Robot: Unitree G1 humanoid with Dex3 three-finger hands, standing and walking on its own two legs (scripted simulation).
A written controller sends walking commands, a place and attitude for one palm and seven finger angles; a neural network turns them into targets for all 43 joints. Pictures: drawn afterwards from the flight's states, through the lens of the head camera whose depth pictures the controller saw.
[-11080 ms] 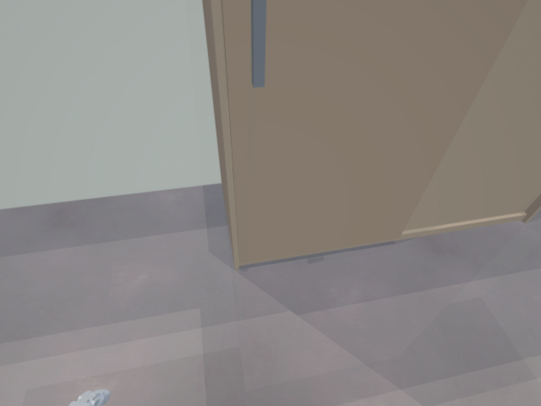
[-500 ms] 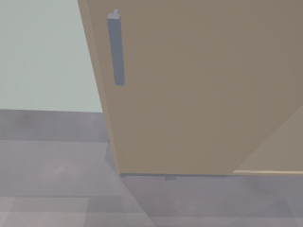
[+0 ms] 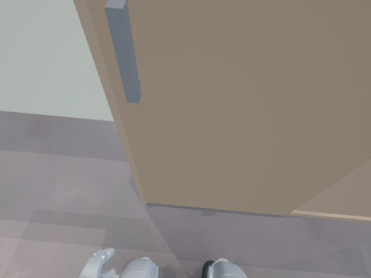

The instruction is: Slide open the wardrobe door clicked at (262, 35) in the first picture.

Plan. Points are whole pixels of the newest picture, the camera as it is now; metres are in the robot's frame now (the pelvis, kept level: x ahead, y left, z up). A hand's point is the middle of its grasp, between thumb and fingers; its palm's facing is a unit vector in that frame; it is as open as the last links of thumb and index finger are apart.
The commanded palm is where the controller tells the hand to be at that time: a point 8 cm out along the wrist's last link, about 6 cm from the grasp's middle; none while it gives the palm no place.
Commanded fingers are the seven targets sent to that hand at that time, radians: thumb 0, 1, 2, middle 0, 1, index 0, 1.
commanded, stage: come to a stop and stand still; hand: left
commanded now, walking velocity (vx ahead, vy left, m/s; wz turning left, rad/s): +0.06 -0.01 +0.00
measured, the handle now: (129, 53) +0.46 +0.13 +0.21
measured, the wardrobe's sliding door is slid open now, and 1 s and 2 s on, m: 0.00 0.00 0.00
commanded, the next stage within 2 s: look again from close up in 1.36 s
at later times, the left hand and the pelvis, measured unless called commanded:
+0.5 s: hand out of the picture -0.07 +0.18 -0.16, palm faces +0.03 -0.98 -0.21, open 7.4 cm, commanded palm none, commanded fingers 0.00 0.90 0.90 -0.20 -0.30 -0.20 -0.30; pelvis -0.03 +0.01 +0.01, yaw -1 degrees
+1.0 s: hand out of the picture -0.03 +0.24 -0.16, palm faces -0.02 -0.98 -0.22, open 7.3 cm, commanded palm none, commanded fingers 0.00 0.90 0.90 -0.20 -0.30 -0.20 -0.30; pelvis -0.06 +0.05 +0.01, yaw -1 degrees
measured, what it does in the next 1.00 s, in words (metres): steps on the spot: left foot, then right foot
